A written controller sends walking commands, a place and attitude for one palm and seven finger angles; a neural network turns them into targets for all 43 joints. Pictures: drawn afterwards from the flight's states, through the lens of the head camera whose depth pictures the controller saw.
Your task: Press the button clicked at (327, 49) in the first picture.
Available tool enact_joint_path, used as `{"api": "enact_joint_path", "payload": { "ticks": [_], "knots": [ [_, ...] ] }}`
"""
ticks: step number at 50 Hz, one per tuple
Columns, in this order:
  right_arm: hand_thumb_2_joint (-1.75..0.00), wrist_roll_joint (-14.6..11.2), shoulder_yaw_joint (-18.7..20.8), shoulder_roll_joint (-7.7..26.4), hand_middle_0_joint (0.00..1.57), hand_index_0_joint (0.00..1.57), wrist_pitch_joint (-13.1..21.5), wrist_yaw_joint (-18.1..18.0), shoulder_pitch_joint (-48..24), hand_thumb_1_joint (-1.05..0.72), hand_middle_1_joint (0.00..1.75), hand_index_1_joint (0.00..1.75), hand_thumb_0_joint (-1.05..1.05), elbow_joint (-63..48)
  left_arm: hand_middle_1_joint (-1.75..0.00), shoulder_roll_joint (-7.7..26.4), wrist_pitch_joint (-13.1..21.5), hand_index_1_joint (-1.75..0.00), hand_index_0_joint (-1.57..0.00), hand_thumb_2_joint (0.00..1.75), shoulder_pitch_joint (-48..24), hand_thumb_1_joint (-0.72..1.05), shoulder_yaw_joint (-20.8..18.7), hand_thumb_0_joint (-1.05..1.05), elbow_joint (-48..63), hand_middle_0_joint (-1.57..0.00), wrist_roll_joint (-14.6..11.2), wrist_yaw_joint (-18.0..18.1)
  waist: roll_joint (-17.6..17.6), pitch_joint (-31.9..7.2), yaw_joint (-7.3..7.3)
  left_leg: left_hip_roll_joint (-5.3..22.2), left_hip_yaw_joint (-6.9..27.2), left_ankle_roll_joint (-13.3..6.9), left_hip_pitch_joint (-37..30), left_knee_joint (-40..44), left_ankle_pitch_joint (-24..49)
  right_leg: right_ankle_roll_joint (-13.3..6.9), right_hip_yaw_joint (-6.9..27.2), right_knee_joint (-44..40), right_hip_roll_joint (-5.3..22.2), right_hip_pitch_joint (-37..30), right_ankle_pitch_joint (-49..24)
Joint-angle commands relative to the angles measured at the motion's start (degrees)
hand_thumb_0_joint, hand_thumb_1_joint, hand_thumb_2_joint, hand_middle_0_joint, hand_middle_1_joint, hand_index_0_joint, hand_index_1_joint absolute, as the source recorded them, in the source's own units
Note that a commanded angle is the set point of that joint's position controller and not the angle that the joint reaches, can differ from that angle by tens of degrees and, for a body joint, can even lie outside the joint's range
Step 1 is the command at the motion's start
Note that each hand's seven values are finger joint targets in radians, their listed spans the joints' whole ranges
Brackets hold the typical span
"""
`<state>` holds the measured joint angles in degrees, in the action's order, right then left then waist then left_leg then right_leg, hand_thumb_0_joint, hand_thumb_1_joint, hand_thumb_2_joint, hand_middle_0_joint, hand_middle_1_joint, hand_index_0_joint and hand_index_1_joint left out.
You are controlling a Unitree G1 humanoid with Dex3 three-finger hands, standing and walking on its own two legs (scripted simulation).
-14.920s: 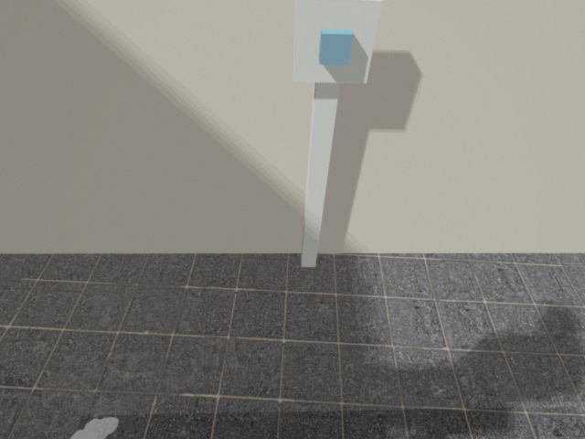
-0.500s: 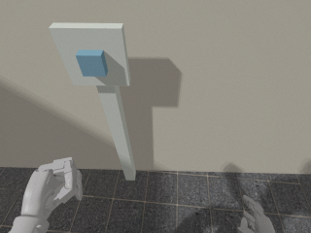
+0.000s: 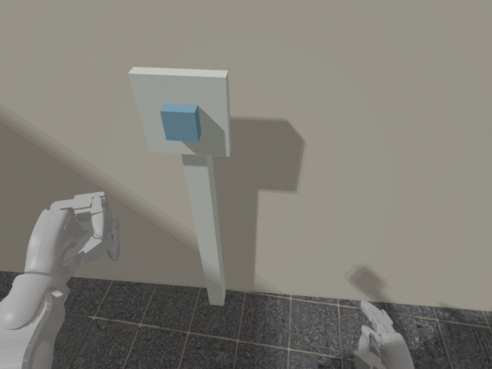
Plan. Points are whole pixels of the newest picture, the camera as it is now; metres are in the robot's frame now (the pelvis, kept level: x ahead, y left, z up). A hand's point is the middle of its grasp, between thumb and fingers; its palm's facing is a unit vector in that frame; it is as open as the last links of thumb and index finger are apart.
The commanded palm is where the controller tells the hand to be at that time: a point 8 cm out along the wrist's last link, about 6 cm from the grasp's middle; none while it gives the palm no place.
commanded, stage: raise the hand and make a fist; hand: left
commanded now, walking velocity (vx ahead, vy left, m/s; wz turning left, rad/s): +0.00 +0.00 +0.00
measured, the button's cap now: (182, 122) +0.51 +0.19 +0.16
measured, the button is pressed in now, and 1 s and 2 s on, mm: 0 0 0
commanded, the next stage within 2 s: aim a knuckle at the button in 0.42 s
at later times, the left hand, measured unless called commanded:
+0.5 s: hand (124, 246) +0.23 +0.19 +0.15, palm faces +0.06 -1.00 -0.06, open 3.1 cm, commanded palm +0.19 +0.24 +0.16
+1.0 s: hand (154, 204) +0.31 +0.18 +0.15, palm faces +0.06 -1.00 -0.03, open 3.1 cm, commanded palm +0.28 +0.23 +0.15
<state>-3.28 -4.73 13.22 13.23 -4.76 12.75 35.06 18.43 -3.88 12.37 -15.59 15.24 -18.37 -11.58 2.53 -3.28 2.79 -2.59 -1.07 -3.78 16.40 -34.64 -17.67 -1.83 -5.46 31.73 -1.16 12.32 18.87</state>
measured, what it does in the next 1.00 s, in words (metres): stands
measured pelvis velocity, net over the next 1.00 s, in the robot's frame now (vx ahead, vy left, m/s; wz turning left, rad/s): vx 0.00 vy -0.03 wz -0.02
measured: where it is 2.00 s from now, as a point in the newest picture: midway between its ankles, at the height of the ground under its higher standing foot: outside the picture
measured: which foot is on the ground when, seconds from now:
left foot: down 0.00-1.00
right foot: down 0.00-1.00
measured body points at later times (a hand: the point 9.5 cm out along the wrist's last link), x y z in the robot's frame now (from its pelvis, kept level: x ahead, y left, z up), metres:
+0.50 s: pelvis -0.01 -0.02 +0.00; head -0.04 -0.03 +0.45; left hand +0.22 +0.24 +0.15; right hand +0.18 -0.23 -0.06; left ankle +0.01 +0.07 -0.73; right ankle -0.02 -0.10 -0.73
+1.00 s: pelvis +0.00 -0.03 +0.00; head -0.01 -0.04 +0.45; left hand +0.30 +0.23 +0.15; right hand +0.17 -0.27 -0.08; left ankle +0.01 +0.07 -0.73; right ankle -0.02 -0.10 -0.73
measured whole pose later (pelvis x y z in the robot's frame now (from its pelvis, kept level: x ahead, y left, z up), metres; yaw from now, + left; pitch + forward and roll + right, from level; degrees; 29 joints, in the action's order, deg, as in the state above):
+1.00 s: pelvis +0.00 -0.03 +0.00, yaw -1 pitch -1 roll +0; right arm -3.7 -3.3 14.7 11.0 -5.4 12.3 37.2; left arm 18.0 -5.0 -3.9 -15.7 -3.5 -16.6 -11.1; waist 2.1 -1.6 0.7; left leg -1.1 -1.6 -1.8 14.7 -31.4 -16.1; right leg -3.8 -4.7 29.9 -2.7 11.7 17.9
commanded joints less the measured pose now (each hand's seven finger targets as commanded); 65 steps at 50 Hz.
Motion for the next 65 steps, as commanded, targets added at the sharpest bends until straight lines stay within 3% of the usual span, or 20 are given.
{"api": "enact_joint_path", "payload": {
  "ticks": [1, 6, 9, 12, 15, 17, 19, 23, 24, 27, 32, 35, 37, 44, 46, 53, 54, 60, 63, 65],
  "knots": [
    [-0.90, -0.9, 3.2, 7.7, 0.20, 0.20, 3.5, -0.7, -8.0, -0.90, 0.30, 0.30, 0.00, -9.0, -1.50, 8.6, -0.5, -1.50, -1.30, 0.90, -12.0, 0.90, -4.0, 0.00, 9.8, -1.30, -1.0, -1.4, 1.1, -5.2, -0.27, 3.6, 6.5, 2.9, -7.4, 8.1, 12.4, 0.2, 1.4, -5.3, 0.5, 2.1, -11.4],
    [-0.90, -1.1, 3.3, 7.7, 0.20, 0.20, 1.8, -0.6, -9.4, -0.90, 0.30, 0.30, 0.00, -10.1, -1.50, 8.5, -5.8, -1.50, -1.30, 0.90, -8.4, 0.90, -5.2, 0.00, 8.7, -1.30, -1.2, -1.7, -1.3, -3.5, 0.31, 3.1, 5.7, 2.7, -6.4, 9.0, 10.8, 0.3, 1.7, -6.5, 0.7, 1.6, -10.3],
    [-0.90, -0.5, 3.2, 7.3, 0.20, 0.20, 1.7, -0.4, -9.8, -0.90, 0.30, 0.30, 0.00, -10.4, -1.50, 10.2, -4.0, -1.50, -1.30, 0.90, -11.3, 0.90, -7.1, 0.00, 14.0, -1.30, -0.8, 0.1, -1.6, -5.9, 0.49, 3.2, 5.4, 2.5, -7.7, 8.7, 12.3, 0.3, 1.8, -6.2, 0.5, 0.6, -10.7],
    [-0.90, -0.2, 3.1, 6.6, 0.20, 0.20, 2.5, -0.2, -9.2, -0.90, 0.30, 0.30, 0.00, -10.1, -1.50, 10.1, -0.3, -1.50, -1.30, 0.90, -13.2, 0.90, -6.9, 0.00, 17.2, -1.30, -0.3, 1.6, 3.0, -7.6, 0.20, 3.1, 5.2, 2.6, -9.8, 8.7, 12.8, 0.2, 2.1, -6.2, 0.5, 1.0, -10.4],
    [-0.90, -0.2, 3.2, 6.7, 0.20, 0.20, 3.2, -0.1, -8.6, -0.90, 0.30, 0.30, 0.00, -8.9, -1.50, 8.6, 1.8, -1.50, -1.30, 0.90, -12.8, 0.90, -5.3, 0.00, 15.2, -1.30, 0.0, 1.8, 2.5, -5.5, -0.55, 3.2, 4.9, 2.3, -9.1, 8.5, 11.4, 0.3, 2.5, -7.0, 0.5, 1.5, -9.8],
    [-0.90, -0.5, 3.2, 6.9, 0.20, 0.20, 3.2, -0.3, -8.7, -0.90, 0.30, 0.30, 0.00, -8.4, -1.50, 7.4, 1.2, -1.50, -1.30, 0.90, -12.3, 0.90, -3.7, 0.00, 11.8, -1.30, 0.2, 1.2, 3.5, -2.2, -0.87, 3.1, 4.9, 2.4, -8.1, 9.0, 8.6, 0.3, 2.6, -7.6, 0.6, 2.8, -7.8],
    [-0.90, -0.7, 3.3, 7.4, 0.20, 0.20, 3.0, -0.5, -8.8, -0.90, 0.30, 0.30, 0.00, -8.1, -1.50, 7.0, -0.4, -1.50, -1.30, 0.90, -10.9, 0.90, -3.1, 0.00, 8.6, -1.30, 0.3, 0.5, 0.7, -0.3, -0.86, 3.0, 4.9, 2.0, -6.5, 9.3, 6.4, 0.5, 3.1, -8.7, 0.7, 2.7, -6.2],
    [-0.90, -0.9, 3.3, 7.4, 0.20, 0.20, 2.5, -1.0, -9.8, -0.90, 0.30, 0.30, 0.00, -9.3, -1.50, 8.6, -2.9, -1.50, -1.30, 0.90, -11.3, 0.90, -4.1, 0.00, 9.6, -1.30, -0.1, -0.4, -0.5, -1.8, -0.41, 2.6, 4.7, 1.6, -6.5, 9.2, 6.3, 0.8, 3.8, -9.3, 1.2, 1.6, -5.7],
    [-0.90, -0.7, 3.3, 7.5, 0.20, 0.20, 2.6, -1.0, -9.8, -0.90, 0.30, 0.30, 0.00, -9.2, -1.50, 9.4, -2.7, -1.50, -1.30, 0.90, -11.2, 0.90, -5.2, 0.00, 9.9, -1.30, -0.4, -0.3, -2.7, -2.8, -0.28, 2.7, 4.5, 1.5, -6.1, 8.6, 7.4, 1.0, 4.2, -9.3, 1.2, 0.5, -6.7],
    [-0.90, -0.5, 3.2, 6.9, 0.20, 0.20, 2.8, -0.9, -10.1, -0.90, 0.30, 0.30, 0.00, -9.3, -1.50, 10.5, -0.9, -1.50, -1.30, 0.90, -14.2, 0.90, -7.0, 0.00, 12.3, -1.30, -0.7, 0.4, -1.3, -5.6, -0.13, 2.4, 4.0, 1.4, -7.3, 8.0, 9.6, 1.2, 4.5, -8.5, 1.4, -0.5, -9.1],
    [-0.90, -0.6, 3.1, 6.9, 0.20, 0.20, 3.3, -1.0, -9.1, -0.90, 0.30, 0.30, 0.00, -7.2, -1.50, 9.2, 1.9, -1.50, -1.30, 0.90, -20.0, 0.90, -5.3, 0.00, 6.3, -1.30, -0.5, 0.9, 2.0, -3.0, -1.50, 2.3, 3.7, 1.6, -7.3, 7.4, 8.4, 1.1, 4.8, -8.7, 1.5, 1.8, -8.3],
    [-0.90, -0.9, 3.3, 7.6, 0.20, 0.20, 2.8, -1.4, -8.6, -0.90, 0.30, 0.30, 0.00, -6.5, -1.50, 9.1, 0.7, -1.50, -1.30, 0.90, -21.6, 0.90, -4.0, 0.00, -0.4, -1.30, -0.1, -0.2, -1.0, -1.0, -2.09, 2.3, 3.6, 1.4, -4.9, 6.8, 7.1, 1.7, 6.7, -9.8, 2.1, 2.0, -7.3],
    [-0.90, -1.1, 3.4, 7.8, 0.20, 0.20, 2.5, -1.6, -8.8, -0.90, 0.30, 0.30, 0.00, -7.0, -1.50, 8.6, 0.0, -1.50, -1.30, 0.90, -24.6, 0.90, -2.4, 0.00, -1.7, -1.30, 0.3, -0.9, -1.7, -2.1, -2.21, 2.0, 3.5, 1.3, -4.7, 6.5, 7.1, 1.9, 7.3, -9.8, 2.4, 1.5, -7.4],
    [-0.90, -0.7, 3.4, 7.5, 0.20, 0.20, 1.5, -1.1, -8.5, -0.90, 0.30, 0.30, 0.00, -7.3, -1.50, 13.7, 2.2, -1.50, -1.30, 0.90, -31.1, 0.90, -7.6, 0.00, -4.2, -1.30, 0.7, 0.3, -2.5, -9.2, -0.95, 2.1, 3.1, 1.3, -4.9, 5.9, 11.9, 2.1, 7.4, -7.3, 2.8, -3.4, -15.4],
    [-0.90, -0.7, 3.4, 7.1, 0.20, 0.20, 1.5, -0.9, -8.6, -0.90, 0.30, 0.30, 0.00, -7.6, -1.50, 11.6, 3.4, -1.50, -1.30, 0.90, -33.0, 0.90, -5.8, 0.00, -4.0, -1.30, 1.0, 0.9, 1.1, -9.9, -1.12, 2.0, 2.6, 1.3, -6.7, 6.1, 13.3, 1.7, 6.8, -6.6, 2.5, -2.8, -17.4],
    [-0.90, -1.1, 4.2, 8.1, 0.20, 0.20, 0.4, -0.3, -6.3, -0.90, 0.30, 0.30, 0.00, -7.5, -1.50, 7.2, 2.0, -1.50, -1.30, 0.90, -33.7, 0.90, -0.7, 0.00, -10.5, -1.30, 2.2, 1.2, -1.0, -7.8, -2.28, 2.1, 2.4, 1.2, -7.1, 6.2, 14.9, 1.4, 5.1, -6.1, 1.8, 0.3, -20.0],
    [-0.90, -1.0, 4.4, 8.3, 0.20, 0.20, 0.1, -0.4, -6.1, -0.90, 0.30, 0.30, 0.00, -7.4, -1.50, 7.9, 1.5, -1.50, -1.30, 0.90, -33.4, 0.90, -1.6, 0.00, -11.8, -1.30, 2.3, 1.5, -4.0, -7.5, -2.07, 2.3, 2.6, 1.1, -6.2, 5.9, 15.0, 1.5, 5.1, -6.1, 1.7, -0.1, -20.1],
    [-0.90, -0.4, 4.5, 8.2, 0.20, 0.20, -1.1, -0.4, -5.4, -0.90, 0.30, 0.30, 0.00, -7.1, -1.50, 10.5, 4.0, -1.50, -1.30, 0.90, -43.0, 0.90, -3.1, 0.00, -9.1, -1.30, 3.9, 4.8, -2.1, -12.3, -2.48, 2.6, 2.8, 1.2, -9.3, 6.1, 18.0, 0.9, 4.9, -5.1, 1.4, -0.8, -20.8],
    [-0.90, -0.2, 4.4, 7.8, 0.20, 0.20, -1.4, -0.1, -4.9, -0.90, 0.30, 0.30, 0.00, -6.4, -1.50, 9.2, 5.9, -1.50, -1.30, 0.90, -44.7, 0.90, -2.0, 0.00, -10.6, -1.30, 4.6, 5.9, 0.5, -13.9, -2.66, 2.6, 2.6, 1.6, -10.7, 5.9, 20.5, 0.6, 4.7, -4.3, 1.4, -1.1, -22.8],
    [-0.90, -0.2, 4.5, 8.0, 0.20, 0.20, -2.1, 0.0, -4.3, -0.90, 0.30, 0.30, 0.00, -5.7, -1.50, 8.5, 5.9, -1.50, -1.30, 0.90, -45.4, 0.90, -1.2, 0.00, -14.6, -1.30, 4.8, 6.0, -1.3, -12.9, -3.14, 2.8, 2.5, 1.5, -10.0, 5.8, 19.7, 0.7, 4.8, -4.7, 1.3, -0.4, -22.4]
  ]
}}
